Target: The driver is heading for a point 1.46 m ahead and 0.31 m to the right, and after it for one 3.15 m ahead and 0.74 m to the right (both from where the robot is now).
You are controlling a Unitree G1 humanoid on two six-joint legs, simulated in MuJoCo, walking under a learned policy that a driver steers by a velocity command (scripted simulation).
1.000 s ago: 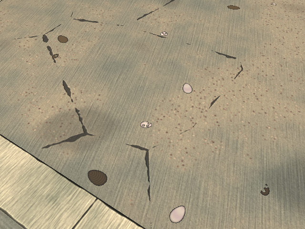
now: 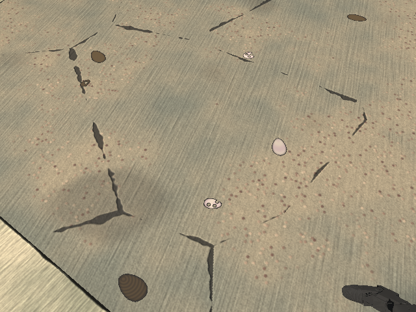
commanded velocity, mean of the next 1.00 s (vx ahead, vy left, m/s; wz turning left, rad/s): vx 0.49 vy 0.00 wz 0.00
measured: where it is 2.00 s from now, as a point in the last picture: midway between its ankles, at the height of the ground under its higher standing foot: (249, 236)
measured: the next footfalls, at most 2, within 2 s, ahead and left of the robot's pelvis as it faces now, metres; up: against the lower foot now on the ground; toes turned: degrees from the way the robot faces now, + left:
right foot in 0.62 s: +0.51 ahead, -0.16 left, -0.11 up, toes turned -2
left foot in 1.12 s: +0.82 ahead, +0.05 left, -0.11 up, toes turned +2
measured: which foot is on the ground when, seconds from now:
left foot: down 0.00-0.60, up 0.62-1.00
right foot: down 0.00-0.04, up 0.06-0.60, down 0.62-1.00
